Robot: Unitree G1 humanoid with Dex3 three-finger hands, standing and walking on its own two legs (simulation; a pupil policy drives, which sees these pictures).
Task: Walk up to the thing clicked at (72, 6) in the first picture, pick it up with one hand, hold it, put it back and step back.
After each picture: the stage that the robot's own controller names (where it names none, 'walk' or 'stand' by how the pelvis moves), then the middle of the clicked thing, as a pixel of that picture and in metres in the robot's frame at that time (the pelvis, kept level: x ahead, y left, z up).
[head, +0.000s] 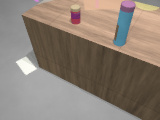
stand; (75, 14) +0.98 +0.07 -0.09
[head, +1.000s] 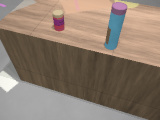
walk; (58, 20) +0.87 +0.14 -0.08
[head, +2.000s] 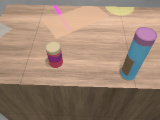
stand; (54, 55) +0.54 +0.14 -0.07
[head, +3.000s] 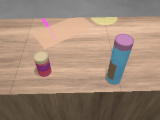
stand; (43, 64) +0.53 +0.22 -0.09
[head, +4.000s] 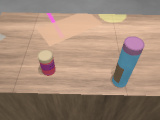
stand; (47, 63) +0.52 +0.19 -0.09
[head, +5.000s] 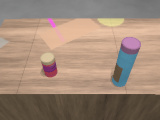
stand; (49, 65) +0.53 +0.19 -0.10
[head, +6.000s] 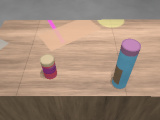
stand; (49, 67) +0.53 +0.19 -0.10
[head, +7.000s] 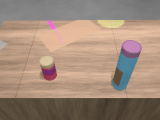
stand; (48, 68) +0.52 +0.19 -0.10
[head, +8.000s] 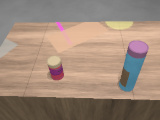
rise first; (55, 68) +0.52 +0.19 -0.09
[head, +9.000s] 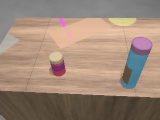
go down; (57, 64) +0.53 +0.18 -0.09
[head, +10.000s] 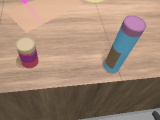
go down; (28, 53) +0.50 +0.18 -0.04
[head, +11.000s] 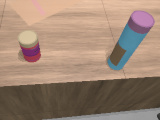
approach; (30, 47) +0.51 +0.18 -0.02
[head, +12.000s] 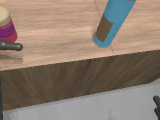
close; (2, 26) +0.54 +0.20 +0.02
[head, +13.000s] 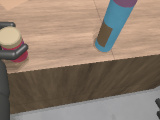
lift; (14, 45) +0.48 +0.18 +0.01
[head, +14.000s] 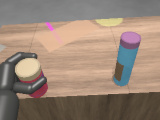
lift; (33, 78) +0.32 +0.17 +0.13
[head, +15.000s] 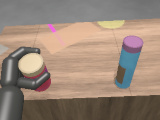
hold; (36, 73) +0.33 +0.16 +0.13
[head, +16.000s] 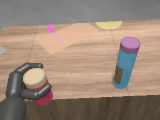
hold; (39, 87) +0.32 +0.16 +0.07
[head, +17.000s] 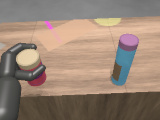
crouch; (32, 68) +0.37 +0.18 +0.11
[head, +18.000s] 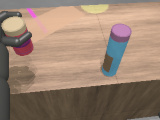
lower; (19, 37) +0.48 +0.19 +0.12
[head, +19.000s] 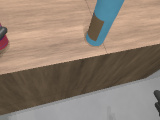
lower; out of the picture +0.53 +0.20 +0.02
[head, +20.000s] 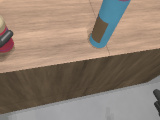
lower; out of the picture +0.52 +0.20 +0.02
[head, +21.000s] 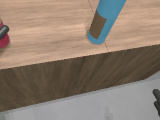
lower; out of the picture +0.53 +0.20 +0.02
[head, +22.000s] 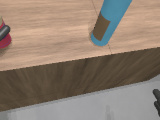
lower; out of the picture +0.53 +0.20 +0.02
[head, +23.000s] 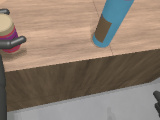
open; (5, 34) +0.51 +0.18 +0.02
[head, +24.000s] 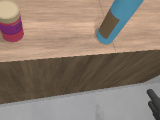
sink last; (10, 22) +0.53 +0.17 +0.02
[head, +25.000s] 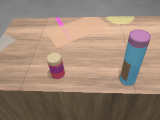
sink last; (56, 66) +0.51 +0.18 -0.04
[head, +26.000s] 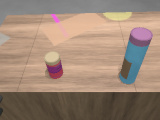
stand; (54, 65) +0.49 +0.17 -0.04
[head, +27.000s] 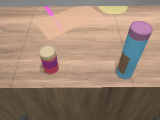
stand; (49, 60) +0.49 +0.17 -0.03
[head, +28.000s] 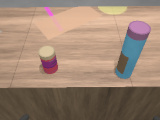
stand; (48, 60) +0.50 +0.17 -0.03
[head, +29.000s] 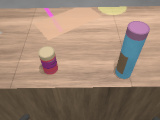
stand; (48, 60) +0.50 +0.18 -0.03
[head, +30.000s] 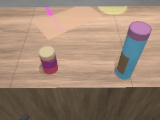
stand; (48, 60) +0.49 +0.17 -0.03
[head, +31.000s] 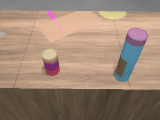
stand; (51, 62) +0.50 +0.17 -0.06
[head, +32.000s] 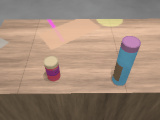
walk; (52, 68) +0.51 +0.17 -0.10
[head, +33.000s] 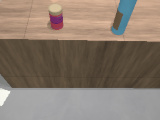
walk; (56, 17) +0.72 +0.17 -0.08
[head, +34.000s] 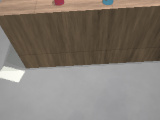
walk; out of the picture +1.03 +0.22 -0.08
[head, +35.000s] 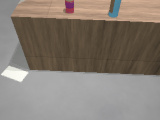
stand; (69, 4) +1.11 +0.14 -0.09
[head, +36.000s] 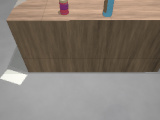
stand; (63, 6) +1.12 +0.16 -0.10
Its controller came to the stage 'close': yes
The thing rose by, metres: 0.21
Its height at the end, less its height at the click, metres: +0.00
